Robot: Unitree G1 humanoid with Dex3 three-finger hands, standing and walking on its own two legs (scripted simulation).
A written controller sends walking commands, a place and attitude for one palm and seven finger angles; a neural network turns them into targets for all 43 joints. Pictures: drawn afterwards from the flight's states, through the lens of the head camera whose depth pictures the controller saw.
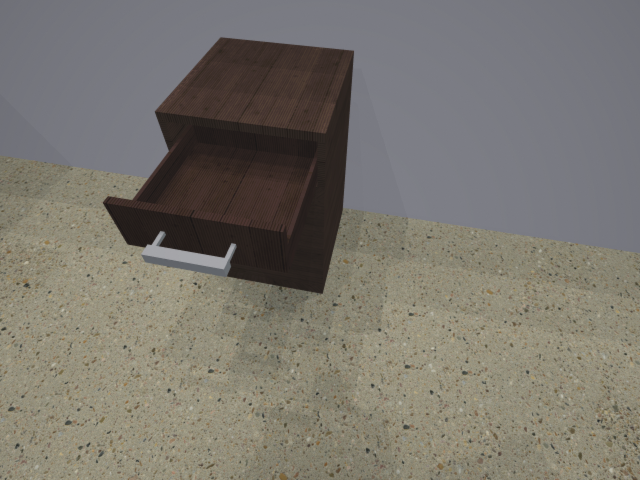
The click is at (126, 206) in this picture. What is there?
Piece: drawer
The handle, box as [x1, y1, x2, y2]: [141, 231, 236, 276]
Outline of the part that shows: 141,254 146,262 226,276 230,267 229,261 236,246 235,244 231,243 224,258 160,247 158,245 165,235 164,232 160,231 152,244 147,244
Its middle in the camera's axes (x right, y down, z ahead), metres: -0.27 +0.03 +0.81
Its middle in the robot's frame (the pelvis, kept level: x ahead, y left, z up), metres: +0.56 +0.30 -0.17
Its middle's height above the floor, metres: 0.61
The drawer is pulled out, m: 0.30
